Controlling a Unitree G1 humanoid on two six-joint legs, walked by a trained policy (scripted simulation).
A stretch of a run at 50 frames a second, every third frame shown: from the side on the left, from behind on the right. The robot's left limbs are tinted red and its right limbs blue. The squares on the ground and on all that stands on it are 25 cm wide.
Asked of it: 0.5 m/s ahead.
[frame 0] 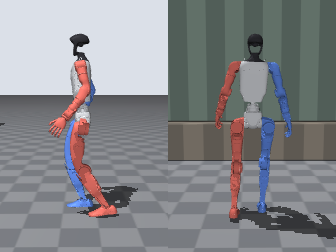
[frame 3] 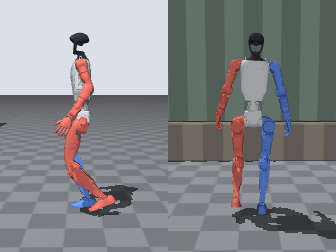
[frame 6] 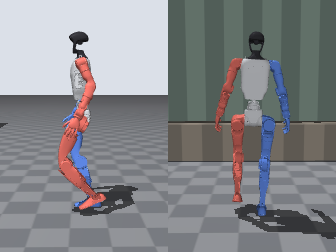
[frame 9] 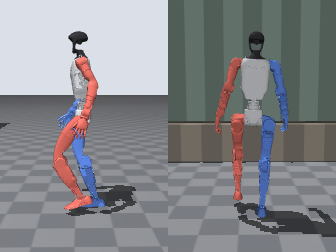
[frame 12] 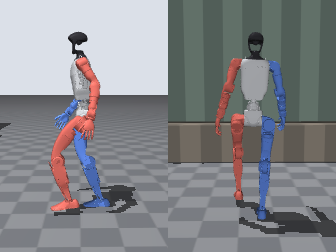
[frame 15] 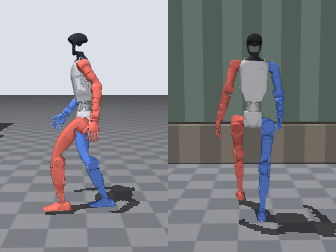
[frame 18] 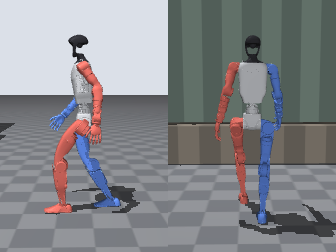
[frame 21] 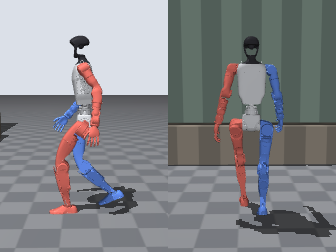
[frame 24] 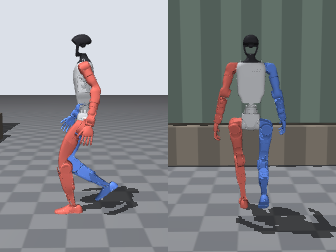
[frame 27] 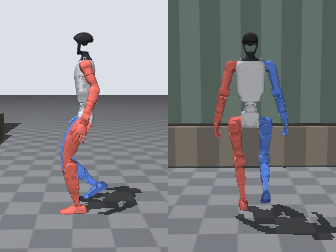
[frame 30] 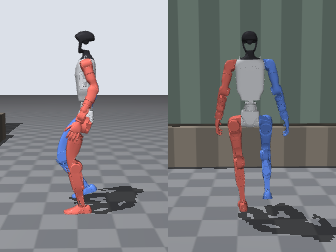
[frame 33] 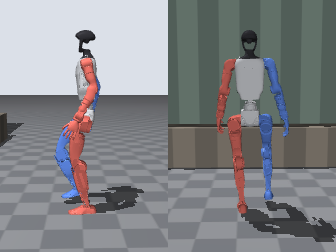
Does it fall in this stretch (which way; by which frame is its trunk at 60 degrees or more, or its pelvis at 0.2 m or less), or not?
no
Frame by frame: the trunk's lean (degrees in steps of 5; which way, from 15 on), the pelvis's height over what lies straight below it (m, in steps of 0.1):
0: 5, 0.8
3: 5, 0.8
6: 5, 0.8
9: 5, 0.8
12: 5, 0.8
15: 5, 0.8
18: 5, 0.8
21: 5, 0.7
24: 5, 0.8
27: 0, 0.8
30: 0, 0.8
33: 0, 0.8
